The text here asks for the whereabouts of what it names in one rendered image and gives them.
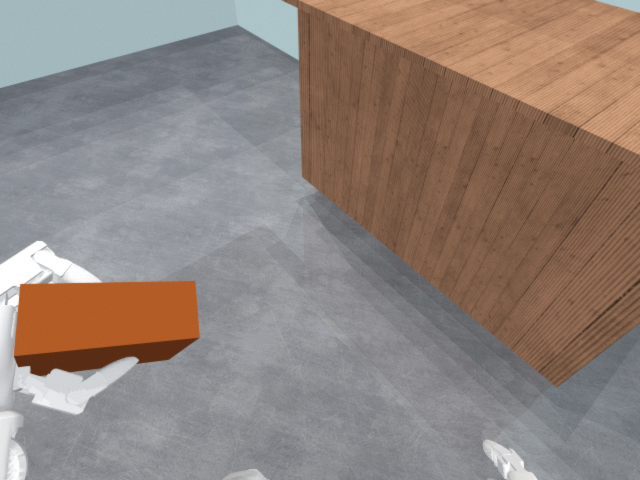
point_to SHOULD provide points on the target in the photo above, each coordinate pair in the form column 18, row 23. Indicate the table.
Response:
column 492, row 145

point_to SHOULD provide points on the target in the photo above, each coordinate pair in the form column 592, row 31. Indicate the robot right hand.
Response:
column 509, row 464

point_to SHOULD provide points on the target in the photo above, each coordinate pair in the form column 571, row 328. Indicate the left robot forearm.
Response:
column 13, row 457

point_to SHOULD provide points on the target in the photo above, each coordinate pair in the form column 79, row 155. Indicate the sponge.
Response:
column 84, row 326

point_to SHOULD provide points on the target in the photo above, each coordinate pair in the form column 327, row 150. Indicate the robot left hand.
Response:
column 60, row 390

